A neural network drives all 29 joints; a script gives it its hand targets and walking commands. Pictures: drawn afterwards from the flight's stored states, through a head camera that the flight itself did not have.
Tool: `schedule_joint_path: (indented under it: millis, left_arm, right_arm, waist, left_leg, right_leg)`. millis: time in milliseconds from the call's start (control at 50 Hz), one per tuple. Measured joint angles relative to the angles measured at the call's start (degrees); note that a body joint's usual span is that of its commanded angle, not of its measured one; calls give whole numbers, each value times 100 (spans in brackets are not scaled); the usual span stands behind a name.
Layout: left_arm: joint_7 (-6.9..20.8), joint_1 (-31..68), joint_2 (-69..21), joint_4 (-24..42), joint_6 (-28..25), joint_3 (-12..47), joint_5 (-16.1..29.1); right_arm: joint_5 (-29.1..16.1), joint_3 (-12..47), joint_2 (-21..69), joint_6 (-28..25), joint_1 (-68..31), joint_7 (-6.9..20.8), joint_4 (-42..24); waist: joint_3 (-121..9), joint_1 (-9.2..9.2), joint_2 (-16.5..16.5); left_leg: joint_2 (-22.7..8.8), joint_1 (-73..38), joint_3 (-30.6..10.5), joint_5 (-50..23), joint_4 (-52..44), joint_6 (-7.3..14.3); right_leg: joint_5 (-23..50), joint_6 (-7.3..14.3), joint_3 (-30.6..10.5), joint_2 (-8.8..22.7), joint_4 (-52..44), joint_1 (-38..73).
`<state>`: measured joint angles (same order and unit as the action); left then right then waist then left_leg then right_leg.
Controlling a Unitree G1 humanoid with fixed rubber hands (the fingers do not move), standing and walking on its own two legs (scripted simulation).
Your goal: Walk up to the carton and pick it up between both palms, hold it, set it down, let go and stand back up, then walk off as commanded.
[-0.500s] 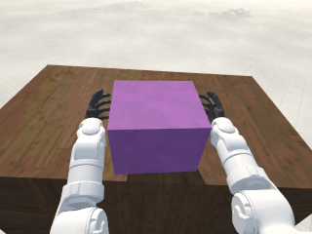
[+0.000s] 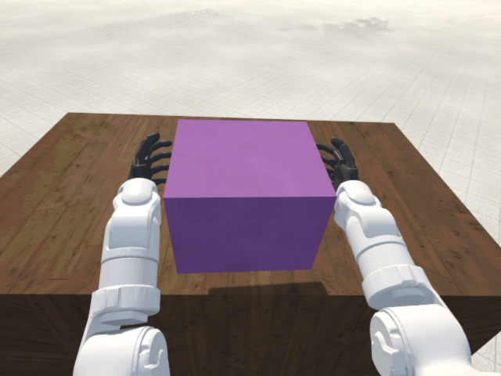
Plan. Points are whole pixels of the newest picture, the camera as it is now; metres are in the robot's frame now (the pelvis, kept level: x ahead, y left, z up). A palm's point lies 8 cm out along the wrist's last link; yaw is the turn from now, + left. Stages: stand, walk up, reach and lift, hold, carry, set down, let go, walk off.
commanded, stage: reach and lift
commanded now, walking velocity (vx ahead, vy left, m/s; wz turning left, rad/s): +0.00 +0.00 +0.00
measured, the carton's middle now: (244, 194) +0.41 +0.02 +0.13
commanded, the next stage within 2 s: hold in 0.66 s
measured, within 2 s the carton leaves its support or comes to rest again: neither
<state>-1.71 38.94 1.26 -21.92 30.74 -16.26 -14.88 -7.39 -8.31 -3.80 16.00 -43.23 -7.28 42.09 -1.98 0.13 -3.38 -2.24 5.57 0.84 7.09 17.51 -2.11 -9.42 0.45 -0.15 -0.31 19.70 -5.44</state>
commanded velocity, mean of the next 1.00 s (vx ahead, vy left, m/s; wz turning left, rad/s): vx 0.00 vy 0.00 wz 0.00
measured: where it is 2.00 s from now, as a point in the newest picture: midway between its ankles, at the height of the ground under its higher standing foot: outside the picture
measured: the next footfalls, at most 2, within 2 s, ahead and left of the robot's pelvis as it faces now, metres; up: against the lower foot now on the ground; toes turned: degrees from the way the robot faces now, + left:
none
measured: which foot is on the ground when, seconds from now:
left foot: down 0.00-1.00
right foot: down 0.00-1.00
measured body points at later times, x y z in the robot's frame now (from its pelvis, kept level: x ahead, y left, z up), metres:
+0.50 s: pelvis +0.00 +0.00 +0.00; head -0.05 +0.02 +0.45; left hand +0.39 +0.18 +0.20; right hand +0.40 -0.14 +0.19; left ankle +0.03 +0.14 -0.75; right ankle +0.02 -0.11 -0.75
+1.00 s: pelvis +0.00 +0.00 +0.00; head -0.06 +0.02 +0.45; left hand +0.38 +0.18 +0.23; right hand +0.39 -0.14 +0.21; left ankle +0.03 +0.14 -0.75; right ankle +0.02 -0.11 -0.75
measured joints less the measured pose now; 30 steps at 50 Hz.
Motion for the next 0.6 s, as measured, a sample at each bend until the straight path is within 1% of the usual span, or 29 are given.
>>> schedule_joint_path:
  millis: [400,600]
  left_arm:
    - [94,119,54,176,319,-21,-1]
    - [111,153,67,340,499,-21,-1]
  right_arm:
    - [-185,63,0,236,0,-130,-237]
    - [-294,82,-2,333,-4,-175,-357]
  waist:
    - [-8,65,-33]
    - [-27,106,13]
  left_leg:
    - [0,-24,0,6,0,7]
    - [0,-49,0,12,0,7]
  right_leg:
    - [0,-3,0,0,-12,29]
    - [0,-3,0,0,-25,61]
